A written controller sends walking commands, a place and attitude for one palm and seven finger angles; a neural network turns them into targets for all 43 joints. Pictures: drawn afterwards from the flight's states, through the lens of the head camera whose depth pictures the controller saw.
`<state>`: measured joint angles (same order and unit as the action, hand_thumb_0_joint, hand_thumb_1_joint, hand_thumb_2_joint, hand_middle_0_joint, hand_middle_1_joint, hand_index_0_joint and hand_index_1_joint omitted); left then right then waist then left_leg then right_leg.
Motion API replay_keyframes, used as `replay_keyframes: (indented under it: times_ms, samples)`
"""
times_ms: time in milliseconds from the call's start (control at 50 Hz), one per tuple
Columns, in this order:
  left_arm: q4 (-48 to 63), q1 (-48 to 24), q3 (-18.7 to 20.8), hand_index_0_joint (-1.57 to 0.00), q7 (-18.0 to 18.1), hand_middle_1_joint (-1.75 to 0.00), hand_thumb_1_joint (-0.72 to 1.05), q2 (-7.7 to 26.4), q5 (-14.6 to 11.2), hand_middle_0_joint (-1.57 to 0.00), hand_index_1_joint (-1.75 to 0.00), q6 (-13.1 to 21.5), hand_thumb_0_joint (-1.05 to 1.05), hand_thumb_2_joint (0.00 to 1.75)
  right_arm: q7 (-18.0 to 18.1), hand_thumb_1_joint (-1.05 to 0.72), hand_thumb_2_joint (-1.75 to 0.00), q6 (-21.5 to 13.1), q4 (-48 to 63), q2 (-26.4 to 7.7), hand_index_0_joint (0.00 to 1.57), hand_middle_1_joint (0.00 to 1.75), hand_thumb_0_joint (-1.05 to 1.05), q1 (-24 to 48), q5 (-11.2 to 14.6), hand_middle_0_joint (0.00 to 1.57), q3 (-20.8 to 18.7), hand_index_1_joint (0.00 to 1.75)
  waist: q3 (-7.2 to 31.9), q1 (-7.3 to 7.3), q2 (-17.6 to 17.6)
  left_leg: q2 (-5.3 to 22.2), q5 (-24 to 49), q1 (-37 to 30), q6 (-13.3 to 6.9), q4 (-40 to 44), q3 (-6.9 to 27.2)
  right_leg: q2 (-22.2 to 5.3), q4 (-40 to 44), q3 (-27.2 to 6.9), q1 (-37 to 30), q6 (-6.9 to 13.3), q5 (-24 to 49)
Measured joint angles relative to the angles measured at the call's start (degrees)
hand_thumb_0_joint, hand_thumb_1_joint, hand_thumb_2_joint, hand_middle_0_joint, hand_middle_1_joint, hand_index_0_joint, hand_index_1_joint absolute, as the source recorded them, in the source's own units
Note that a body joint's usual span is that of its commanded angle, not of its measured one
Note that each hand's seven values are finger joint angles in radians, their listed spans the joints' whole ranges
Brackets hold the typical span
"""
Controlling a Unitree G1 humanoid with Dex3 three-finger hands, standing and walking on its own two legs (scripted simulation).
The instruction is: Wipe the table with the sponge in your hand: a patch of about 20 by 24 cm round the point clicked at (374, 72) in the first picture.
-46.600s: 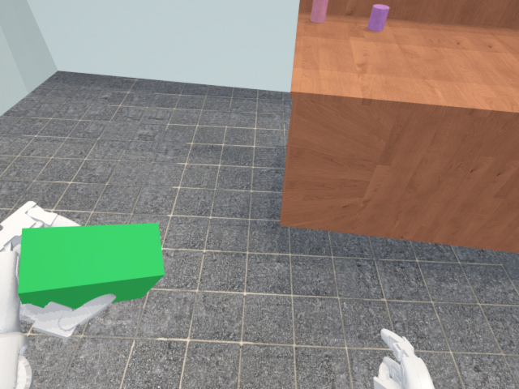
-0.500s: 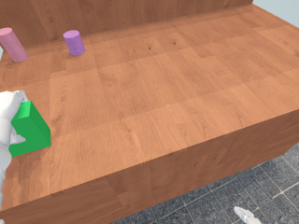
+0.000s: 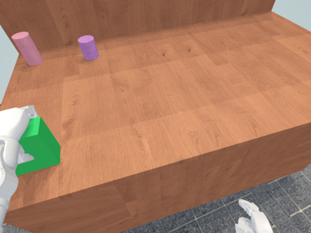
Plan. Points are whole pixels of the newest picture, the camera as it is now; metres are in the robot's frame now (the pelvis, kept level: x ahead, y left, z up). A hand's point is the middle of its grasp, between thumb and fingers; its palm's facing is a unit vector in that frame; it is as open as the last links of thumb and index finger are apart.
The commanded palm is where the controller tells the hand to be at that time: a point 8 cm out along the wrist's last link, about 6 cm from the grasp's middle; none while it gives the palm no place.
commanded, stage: wipe back along the first lane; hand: left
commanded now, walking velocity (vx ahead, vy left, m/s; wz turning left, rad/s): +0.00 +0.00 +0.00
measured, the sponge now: (29, 152) +0.27 +0.38 +0.05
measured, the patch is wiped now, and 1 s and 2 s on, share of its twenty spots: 0.90 0.90 0.90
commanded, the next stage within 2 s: lift the sponge slowly off the table in 0.08 s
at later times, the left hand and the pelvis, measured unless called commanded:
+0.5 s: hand (19, 150) +0.24 +0.35 +0.11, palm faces -0.02 -0.04 -1.00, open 10.3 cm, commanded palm +0.22 +0.34 +0.17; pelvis -0.01 -0.01 +0.00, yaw +1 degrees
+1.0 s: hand (15, 145) +0.24 +0.34 +0.14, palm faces -0.03 -0.01 -1.00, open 10.3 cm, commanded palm +0.22 +0.34 +0.21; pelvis -0.03 -0.02 +0.00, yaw +1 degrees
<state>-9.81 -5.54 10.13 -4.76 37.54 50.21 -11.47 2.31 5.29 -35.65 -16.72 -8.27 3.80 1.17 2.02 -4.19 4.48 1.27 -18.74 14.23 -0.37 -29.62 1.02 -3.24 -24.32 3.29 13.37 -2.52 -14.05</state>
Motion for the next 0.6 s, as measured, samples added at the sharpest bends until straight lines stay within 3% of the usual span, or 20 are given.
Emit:
replay_keyframes:
  times_ms: [220, 420, 600]
  samples:
    - [5.28, 4.82, -0.33, -0.67, 0.53, -1.39, -0.5, -0.99, -0.54, -0.65, -1.41, -1.55, -0.01, 1.05, 0.15, -0.91, -0.9, -0.59, 0.1, 0.49, 0.21, 0.3, 0.01, 0.37, -0.06, 0.2, 0.45, 0.3, -0.35, -0.37, 0.35, 0.12, 0.14, -1.27, 0.19, 0.16, -0.09, 0.12, -0.25, -0.12, -1.03, 0.12, -0.05]
    - [6.55, 4.59, -1.41, -0.68, -0.63, -1.37, -0.51, -0.99, -0.72, -0.66, -1.39, -1.98, -0.01, 1.05, 1.21, -0.91, -0.9, -1.78, -0.45, 0.53, 0.21, 0.3, 0.01, 0.98, -0.26, 0.2, 0.63, 0.3, -1.39, -1.12, 0.26, 0.14, 0.8, -2.42, 0.49, 0.74, 0.53, 0.17, 0.01, 0.48, -2.29, 0.47, 0.19]
    - [9.06, 6.29, -2.48, -0.71, -1.49, -1.34, -0.52, -0.88, -1.28, -0.69, -1.36, -0.33, -0.01, 1.05, 1.78, -0.91, -0.9, -3.3, -0.48, 0.91, 0.21, 0.3, 0.01, 1.71, -0.65, 0.2, 0.66, 0.3, -1.92, -1.57, 0.82, 0.31, 1.65, -3.43, 0.83, 1.69, 0.82, 0.36, 0.73, 0.75, -3.3, 0.63, 0.82]
